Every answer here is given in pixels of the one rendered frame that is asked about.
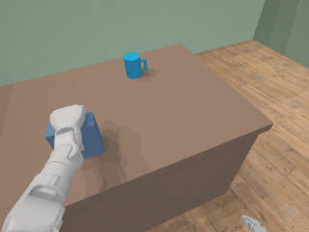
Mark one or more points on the sponge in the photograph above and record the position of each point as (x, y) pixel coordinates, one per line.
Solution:
(91, 136)

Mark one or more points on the robot right hand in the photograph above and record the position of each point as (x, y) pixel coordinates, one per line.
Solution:
(252, 224)

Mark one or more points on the table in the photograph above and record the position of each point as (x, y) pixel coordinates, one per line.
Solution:
(173, 138)

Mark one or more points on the left robot upper arm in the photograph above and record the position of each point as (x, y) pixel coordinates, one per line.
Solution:
(37, 214)

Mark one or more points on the robot left hand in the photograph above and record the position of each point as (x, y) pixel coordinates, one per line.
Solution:
(69, 115)

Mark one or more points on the left robot forearm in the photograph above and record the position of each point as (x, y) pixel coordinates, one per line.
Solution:
(53, 183)

